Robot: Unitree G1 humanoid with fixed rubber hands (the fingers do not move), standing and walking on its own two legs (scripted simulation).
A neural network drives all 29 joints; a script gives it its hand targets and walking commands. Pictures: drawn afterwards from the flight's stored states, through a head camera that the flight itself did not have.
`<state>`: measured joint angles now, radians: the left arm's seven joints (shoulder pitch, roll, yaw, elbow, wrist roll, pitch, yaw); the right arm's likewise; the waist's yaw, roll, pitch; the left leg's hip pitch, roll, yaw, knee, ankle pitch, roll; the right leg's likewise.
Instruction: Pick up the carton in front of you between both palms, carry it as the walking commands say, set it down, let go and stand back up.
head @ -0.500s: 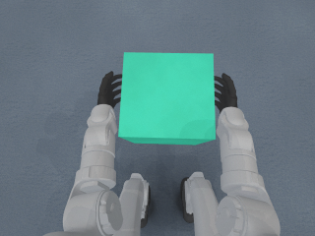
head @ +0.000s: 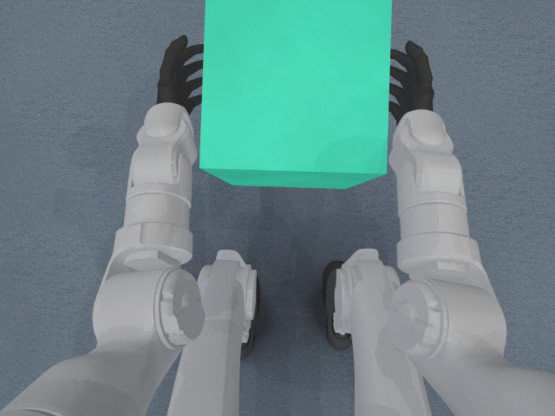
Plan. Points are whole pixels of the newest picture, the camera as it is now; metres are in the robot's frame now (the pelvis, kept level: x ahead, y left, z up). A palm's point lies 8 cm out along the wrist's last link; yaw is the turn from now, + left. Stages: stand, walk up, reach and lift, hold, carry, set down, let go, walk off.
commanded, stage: set down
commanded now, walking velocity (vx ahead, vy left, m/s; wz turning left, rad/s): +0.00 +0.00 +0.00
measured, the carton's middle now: (292, 114) +0.51 +0.00 -0.18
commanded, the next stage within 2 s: none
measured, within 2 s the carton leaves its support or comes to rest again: rests again in 1.16 s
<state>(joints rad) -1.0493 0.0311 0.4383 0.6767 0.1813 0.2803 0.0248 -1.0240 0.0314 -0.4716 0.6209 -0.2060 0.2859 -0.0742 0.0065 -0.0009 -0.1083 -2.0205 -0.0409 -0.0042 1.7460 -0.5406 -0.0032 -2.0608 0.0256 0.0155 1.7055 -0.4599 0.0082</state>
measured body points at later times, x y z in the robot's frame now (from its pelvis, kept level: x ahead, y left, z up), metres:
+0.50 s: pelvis -0.01 +0.00 -0.10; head +0.36 +0.01 +0.16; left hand +0.55 +0.15 -0.27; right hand +0.54 -0.15 -0.26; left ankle +0.09 +0.11 -0.46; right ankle +0.11 -0.12 -0.46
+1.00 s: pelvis -0.01 +0.00 -0.13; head +0.35 +0.02 +0.14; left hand +0.54 +0.15 -0.30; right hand +0.54 -0.16 -0.29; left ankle +0.09 +0.11 -0.46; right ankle +0.11 -0.12 -0.46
